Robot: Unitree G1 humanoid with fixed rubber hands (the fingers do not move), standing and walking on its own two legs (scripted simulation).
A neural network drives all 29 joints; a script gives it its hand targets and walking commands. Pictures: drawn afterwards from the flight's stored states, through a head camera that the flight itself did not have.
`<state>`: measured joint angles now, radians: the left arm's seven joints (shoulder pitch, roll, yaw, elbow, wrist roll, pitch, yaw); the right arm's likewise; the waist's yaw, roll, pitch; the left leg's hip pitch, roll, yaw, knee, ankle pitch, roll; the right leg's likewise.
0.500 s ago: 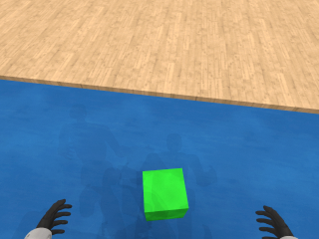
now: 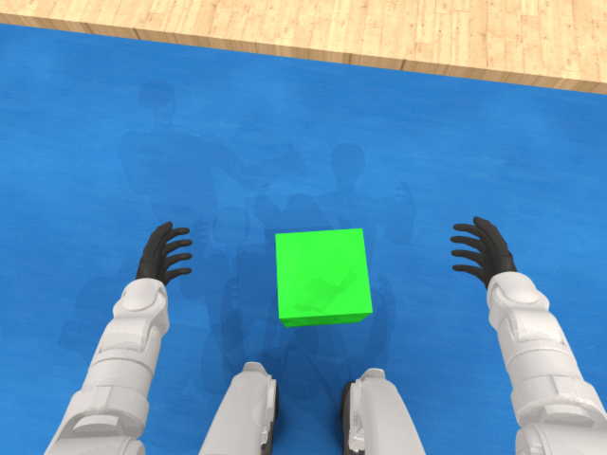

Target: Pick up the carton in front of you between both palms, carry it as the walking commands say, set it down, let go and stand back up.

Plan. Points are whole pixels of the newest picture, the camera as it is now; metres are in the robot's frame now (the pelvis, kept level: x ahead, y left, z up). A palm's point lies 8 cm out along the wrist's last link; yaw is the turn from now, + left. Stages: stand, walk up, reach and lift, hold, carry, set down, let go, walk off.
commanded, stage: reach and lift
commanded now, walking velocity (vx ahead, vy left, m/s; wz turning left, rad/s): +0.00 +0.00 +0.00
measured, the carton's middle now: (320, 282) +0.44 -0.01 -0.56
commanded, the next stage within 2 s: none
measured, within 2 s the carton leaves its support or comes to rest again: neither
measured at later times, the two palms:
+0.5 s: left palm (214, 237) +0.43 +0.18 -0.19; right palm (438, 221) +0.48 -0.19 -0.19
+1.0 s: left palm (237, 273) +0.42 +0.19 -0.42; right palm (404, 266) +0.46 -0.19 -0.42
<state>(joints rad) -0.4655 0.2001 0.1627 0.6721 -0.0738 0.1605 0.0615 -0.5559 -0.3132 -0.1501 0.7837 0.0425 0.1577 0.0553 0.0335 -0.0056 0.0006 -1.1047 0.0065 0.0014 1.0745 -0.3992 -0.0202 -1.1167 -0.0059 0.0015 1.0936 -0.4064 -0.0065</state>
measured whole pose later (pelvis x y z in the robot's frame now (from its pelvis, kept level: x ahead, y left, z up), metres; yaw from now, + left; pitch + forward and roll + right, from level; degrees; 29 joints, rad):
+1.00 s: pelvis -0.07 +0.00 -0.27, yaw +2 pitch +43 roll +3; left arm -1.15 0.22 0.17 0.92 -0.21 0.06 0.18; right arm -1.27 -0.42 -0.05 1.07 0.20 0.06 -0.05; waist 0.03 0.01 0.14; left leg -2.22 -0.01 0.00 1.98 -0.51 -0.03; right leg -2.25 0.00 0.02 2.01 -0.51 -0.01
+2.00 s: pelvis -0.08 +0.00 -0.32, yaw +3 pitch +38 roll +3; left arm -1.39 0.18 0.22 1.17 -0.19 0.03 0.21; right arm -1.49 -0.35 0.06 1.29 0.18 0.04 -0.11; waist 0.03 0.06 0.26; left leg -2.31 -0.05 -0.01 2.14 -0.50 -0.06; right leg -2.34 -0.01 0.03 2.17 -0.50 -0.02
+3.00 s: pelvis -0.03 +0.01 -0.10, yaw -3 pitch +35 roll +1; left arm -0.66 -0.12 0.41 0.57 0.13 0.32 0.09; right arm -0.71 0.01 -0.32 0.66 -0.15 0.32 -0.04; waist 0.02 0.01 -0.25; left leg -1.57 -0.07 -0.05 1.50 -0.53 -0.03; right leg -1.60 0.05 0.06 1.49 -0.50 0.02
